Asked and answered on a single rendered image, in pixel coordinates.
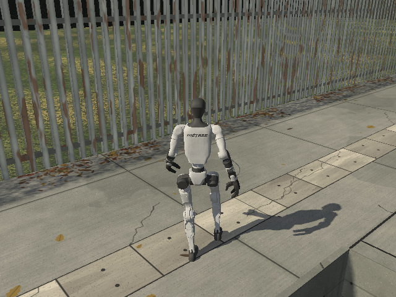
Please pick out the right robot shin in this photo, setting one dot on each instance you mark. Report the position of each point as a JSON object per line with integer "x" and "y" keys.
{"x": 216, "y": 210}

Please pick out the right robot upper arm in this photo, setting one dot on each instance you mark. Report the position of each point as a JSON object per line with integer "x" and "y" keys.
{"x": 220, "y": 139}

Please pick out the robot right hand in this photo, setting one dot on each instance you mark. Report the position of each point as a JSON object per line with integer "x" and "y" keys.
{"x": 236, "y": 187}

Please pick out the left robot forearm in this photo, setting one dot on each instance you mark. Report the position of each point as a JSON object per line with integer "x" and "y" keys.
{"x": 169, "y": 160}

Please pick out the robot right thigh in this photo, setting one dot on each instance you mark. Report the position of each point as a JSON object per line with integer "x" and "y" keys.
{"x": 212, "y": 181}

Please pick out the right robot forearm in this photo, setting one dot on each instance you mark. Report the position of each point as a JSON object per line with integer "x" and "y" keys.
{"x": 229, "y": 168}

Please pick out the left robot upper arm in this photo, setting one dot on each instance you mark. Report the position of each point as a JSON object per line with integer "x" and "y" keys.
{"x": 178, "y": 130}

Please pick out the robot left hand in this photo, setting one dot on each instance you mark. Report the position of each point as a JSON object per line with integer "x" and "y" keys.
{"x": 172, "y": 170}

